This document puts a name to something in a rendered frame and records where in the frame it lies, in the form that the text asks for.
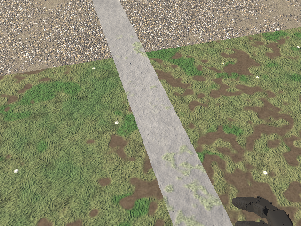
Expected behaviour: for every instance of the robot right hand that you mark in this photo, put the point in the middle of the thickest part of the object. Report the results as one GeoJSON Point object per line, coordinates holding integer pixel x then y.
{"type": "Point", "coordinates": [262, 208]}

